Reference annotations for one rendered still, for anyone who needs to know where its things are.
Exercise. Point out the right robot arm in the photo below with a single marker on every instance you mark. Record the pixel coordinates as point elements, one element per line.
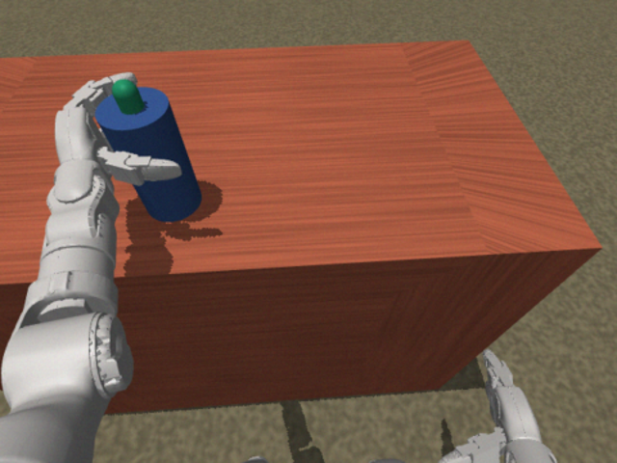
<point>528,451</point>

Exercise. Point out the right robot hand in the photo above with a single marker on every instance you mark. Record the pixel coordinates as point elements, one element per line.
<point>510,411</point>

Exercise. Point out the left robot arm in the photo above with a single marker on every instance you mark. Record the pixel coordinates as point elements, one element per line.
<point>68,353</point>

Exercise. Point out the bottle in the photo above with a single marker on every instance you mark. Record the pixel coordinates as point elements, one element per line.
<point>140,120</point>

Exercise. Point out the left robot hand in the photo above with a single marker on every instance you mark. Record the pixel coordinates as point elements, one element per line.
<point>78,137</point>

